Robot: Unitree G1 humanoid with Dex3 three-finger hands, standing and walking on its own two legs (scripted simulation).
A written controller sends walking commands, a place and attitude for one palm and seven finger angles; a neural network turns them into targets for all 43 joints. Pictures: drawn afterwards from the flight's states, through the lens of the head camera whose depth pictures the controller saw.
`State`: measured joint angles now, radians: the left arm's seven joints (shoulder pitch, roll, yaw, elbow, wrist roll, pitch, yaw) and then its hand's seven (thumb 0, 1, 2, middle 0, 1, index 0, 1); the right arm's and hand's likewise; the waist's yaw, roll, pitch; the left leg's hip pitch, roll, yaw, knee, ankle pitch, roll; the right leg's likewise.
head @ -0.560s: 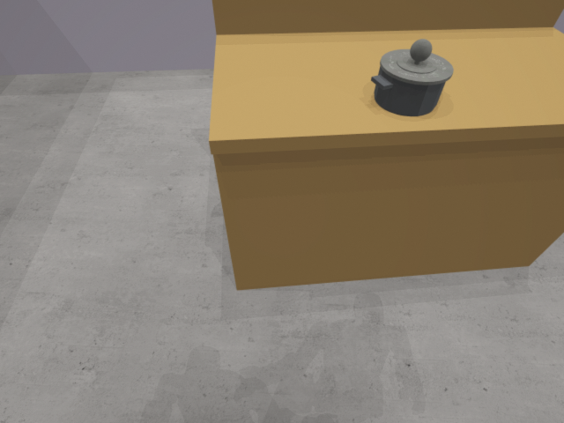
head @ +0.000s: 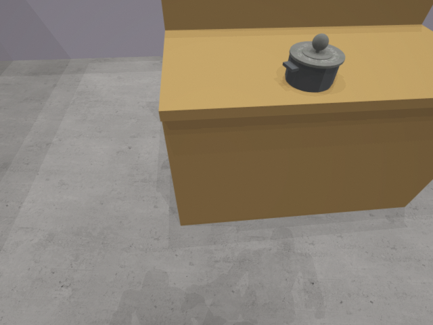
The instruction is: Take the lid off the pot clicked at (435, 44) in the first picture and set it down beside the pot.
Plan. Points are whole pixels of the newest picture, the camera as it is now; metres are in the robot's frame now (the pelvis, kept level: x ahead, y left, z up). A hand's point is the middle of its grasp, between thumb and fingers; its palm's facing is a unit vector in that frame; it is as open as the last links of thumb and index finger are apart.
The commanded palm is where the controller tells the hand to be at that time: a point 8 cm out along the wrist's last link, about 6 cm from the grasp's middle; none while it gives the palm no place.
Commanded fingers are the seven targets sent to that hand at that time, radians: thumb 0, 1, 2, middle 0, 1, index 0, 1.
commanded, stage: look at it before walking up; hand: left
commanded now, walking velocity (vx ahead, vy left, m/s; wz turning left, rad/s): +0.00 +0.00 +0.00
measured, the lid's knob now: (320, 42) +0.90 -0.28 +0.12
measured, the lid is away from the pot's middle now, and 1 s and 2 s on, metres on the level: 0.00 0.00 0.00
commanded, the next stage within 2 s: walk to a spot facing it in 0.08 s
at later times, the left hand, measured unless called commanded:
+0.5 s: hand out of the picture +0.04 +0.20 -0.18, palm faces -0.09 -0.96 -0.27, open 7.3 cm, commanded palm none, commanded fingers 0.00 0.90 0.90 -0.20 -0.30 -0.20 -0.30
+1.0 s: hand out of the picture +0.10 +0.18 -0.16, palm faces -0.28 -0.92 -0.27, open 7.3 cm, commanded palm none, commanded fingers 0.00 0.90 0.90 -0.20 -0.30 -0.20 -0.30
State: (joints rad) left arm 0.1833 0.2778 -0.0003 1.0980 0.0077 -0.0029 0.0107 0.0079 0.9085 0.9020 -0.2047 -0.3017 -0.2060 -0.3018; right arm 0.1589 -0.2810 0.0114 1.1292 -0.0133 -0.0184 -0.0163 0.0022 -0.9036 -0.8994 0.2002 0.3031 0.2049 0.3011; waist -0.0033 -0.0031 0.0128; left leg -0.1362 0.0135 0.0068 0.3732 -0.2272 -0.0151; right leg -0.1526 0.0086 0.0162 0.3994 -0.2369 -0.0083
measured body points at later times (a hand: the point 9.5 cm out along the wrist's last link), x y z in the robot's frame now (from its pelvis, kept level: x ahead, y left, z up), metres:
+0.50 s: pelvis -0.01 -0.01 -0.02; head +0.01 -0.02 +0.43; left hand +0.05 +0.25 -0.16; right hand +0.02 -0.27 -0.17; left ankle -0.02 +0.13 -0.74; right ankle -0.02 -0.10 -0.74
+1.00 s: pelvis -0.01 -0.01 +0.00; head +0.02 -0.02 +0.44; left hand +0.11 +0.23 -0.14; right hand +0.02 -0.29 -0.14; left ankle +0.03 +0.14 -0.72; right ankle -0.02 -0.10 -0.74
